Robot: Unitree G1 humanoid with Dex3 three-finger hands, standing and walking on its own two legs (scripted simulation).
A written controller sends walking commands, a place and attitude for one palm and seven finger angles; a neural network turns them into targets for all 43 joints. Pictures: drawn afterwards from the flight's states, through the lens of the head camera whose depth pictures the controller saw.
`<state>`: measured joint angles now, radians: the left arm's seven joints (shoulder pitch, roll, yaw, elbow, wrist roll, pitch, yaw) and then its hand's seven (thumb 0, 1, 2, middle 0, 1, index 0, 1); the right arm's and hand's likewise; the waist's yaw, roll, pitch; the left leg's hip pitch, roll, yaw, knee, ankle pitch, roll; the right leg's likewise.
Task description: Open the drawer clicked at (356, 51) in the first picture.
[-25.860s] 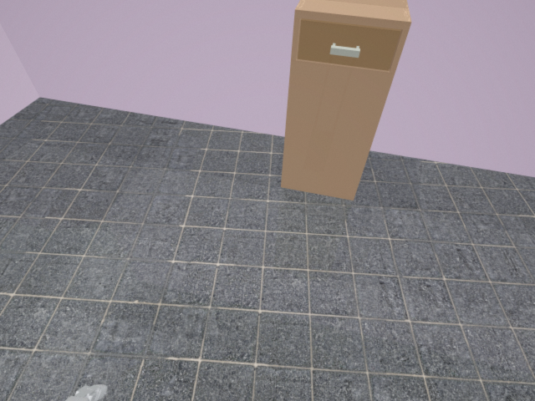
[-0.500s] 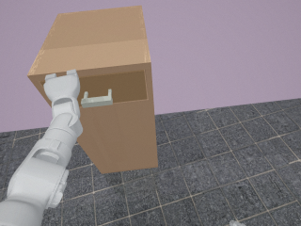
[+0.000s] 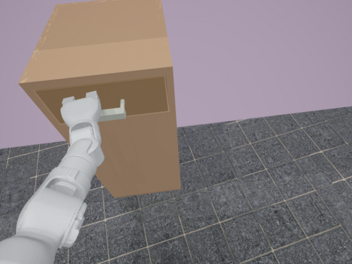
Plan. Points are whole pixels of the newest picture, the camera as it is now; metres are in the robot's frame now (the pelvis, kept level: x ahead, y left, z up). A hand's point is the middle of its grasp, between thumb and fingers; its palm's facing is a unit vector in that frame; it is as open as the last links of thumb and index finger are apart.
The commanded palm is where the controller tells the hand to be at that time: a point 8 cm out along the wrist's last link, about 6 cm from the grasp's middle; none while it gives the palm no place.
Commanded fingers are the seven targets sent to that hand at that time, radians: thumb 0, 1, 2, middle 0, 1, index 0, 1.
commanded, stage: lower the fingers behind the handle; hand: left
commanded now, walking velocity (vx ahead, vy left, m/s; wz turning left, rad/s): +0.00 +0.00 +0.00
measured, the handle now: (107, 109) +0.52 +0.19 +0.02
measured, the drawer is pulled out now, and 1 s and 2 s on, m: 0.00 0.00 0.00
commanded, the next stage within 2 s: lift the fingers back up to retry in 1.20 s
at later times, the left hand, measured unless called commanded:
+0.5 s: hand (106, 125) +0.46 +0.18 +0.03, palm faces +0.02 +0.01 -1.00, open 13.9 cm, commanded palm +0.43 +0.18 +0.07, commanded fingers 0.00 -0.50 0.30 -0.30 -1.20 -0.30 -1.20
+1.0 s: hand (105, 128) +0.45 +0.19 +0.02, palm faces +0.06 +0.00 -1.00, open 14.3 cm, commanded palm +0.42 +0.19 +0.05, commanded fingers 0.00 -0.50 0.30 -0.30 -1.20 -0.30 -1.20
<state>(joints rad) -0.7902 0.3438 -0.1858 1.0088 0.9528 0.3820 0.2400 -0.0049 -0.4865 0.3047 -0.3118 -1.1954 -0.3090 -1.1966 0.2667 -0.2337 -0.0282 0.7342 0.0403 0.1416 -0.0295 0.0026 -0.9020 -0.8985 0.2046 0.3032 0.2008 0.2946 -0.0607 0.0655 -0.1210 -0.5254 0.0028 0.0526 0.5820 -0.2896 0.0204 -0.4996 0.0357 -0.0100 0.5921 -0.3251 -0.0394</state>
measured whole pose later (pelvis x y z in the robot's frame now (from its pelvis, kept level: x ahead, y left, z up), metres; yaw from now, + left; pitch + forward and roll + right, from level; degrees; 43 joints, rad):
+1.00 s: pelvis -0.02 +0.01 -0.02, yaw +0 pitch +16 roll -1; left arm -0.79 0.31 -0.18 1.01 1.06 0.19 0.43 -0.01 -0.49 0.30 -0.21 -1.22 -0.23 -1.19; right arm 0.32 -0.25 -0.05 0.72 0.02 0.10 -0.02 0.00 -0.90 -0.90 0.20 0.30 0.20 0.29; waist -0.08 0.03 -0.16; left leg -0.69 0.01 0.05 0.73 -0.33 0.03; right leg -0.65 0.04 -0.02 0.72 -0.35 -0.03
